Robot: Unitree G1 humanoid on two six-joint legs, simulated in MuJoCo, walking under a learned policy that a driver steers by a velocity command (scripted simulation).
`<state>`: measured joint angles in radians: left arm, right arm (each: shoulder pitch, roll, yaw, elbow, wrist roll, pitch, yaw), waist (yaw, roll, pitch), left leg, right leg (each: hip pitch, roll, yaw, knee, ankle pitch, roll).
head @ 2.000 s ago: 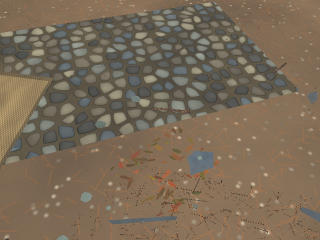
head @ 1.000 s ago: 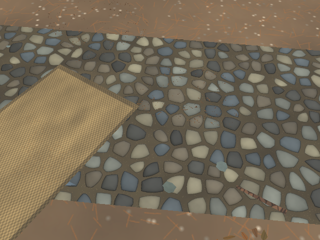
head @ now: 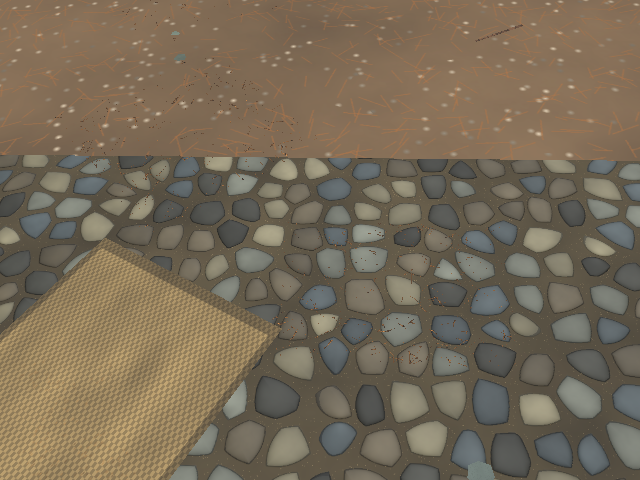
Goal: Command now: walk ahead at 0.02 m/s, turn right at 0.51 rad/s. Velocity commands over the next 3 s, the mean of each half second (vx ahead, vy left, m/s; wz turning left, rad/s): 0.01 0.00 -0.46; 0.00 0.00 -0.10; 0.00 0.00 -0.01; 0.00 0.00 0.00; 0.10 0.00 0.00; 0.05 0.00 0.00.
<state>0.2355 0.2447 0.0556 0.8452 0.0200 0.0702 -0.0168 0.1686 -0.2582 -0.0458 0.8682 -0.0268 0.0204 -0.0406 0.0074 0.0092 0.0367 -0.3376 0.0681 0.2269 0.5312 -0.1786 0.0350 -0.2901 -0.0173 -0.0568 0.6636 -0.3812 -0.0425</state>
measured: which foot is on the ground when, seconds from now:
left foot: down 0.00-0.00, up 0.02-0.50, down 0.52-1.00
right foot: up 0.00-0.00, down 0.02-0.52, up 0.54-0.78, down 0.80-1.00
